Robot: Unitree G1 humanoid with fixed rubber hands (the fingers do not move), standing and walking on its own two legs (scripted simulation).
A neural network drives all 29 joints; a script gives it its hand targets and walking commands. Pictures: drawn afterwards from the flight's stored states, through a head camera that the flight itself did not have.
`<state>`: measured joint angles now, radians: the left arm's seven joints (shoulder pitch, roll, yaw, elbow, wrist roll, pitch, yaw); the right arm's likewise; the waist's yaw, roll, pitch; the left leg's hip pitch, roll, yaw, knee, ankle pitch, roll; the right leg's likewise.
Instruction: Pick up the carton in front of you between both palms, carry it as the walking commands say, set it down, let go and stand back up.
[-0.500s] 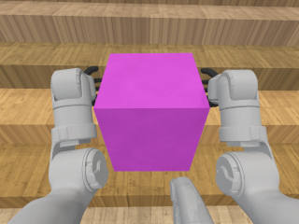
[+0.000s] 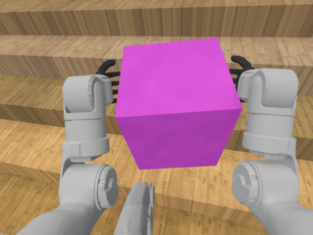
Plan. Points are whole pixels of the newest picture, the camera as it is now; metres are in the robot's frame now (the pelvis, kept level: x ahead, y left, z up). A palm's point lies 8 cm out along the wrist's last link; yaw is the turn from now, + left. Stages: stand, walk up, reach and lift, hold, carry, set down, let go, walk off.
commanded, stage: carry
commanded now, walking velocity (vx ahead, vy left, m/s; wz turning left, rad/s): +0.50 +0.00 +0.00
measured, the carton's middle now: (173, 110) +0.39 +0.02 +0.14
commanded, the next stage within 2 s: none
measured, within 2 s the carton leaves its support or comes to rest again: neither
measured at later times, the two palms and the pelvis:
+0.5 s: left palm out of the picture +0.69 +0.17 +0.38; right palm out of the picture +0.66 -0.13 +0.38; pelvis +0.29 +0.04 +0.17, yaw -1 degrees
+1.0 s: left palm out of the picture +0.95 +0.16 +0.55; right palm out of the picture +0.96 -0.14 +0.53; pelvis +0.58 +0.00 +0.34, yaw +0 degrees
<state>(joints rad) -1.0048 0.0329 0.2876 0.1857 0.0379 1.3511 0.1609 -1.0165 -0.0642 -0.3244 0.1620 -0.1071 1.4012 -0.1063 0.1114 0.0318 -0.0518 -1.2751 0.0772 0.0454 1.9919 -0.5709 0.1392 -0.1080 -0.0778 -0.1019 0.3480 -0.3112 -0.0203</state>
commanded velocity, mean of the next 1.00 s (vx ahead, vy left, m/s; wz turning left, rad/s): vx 0.50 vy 0.00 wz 0.00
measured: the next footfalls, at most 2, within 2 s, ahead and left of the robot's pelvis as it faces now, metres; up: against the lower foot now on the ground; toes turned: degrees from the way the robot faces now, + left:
left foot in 0.10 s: +0.30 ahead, +0.14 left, +0.17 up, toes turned +6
right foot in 0.62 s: +0.57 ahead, -0.11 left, +0.35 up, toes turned -6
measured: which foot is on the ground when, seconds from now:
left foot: up 0.00-0.08, down 0.10-0.68, up 0.70-1.00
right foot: down 0.00-0.12, up 0.14-0.60, down 0.62-1.00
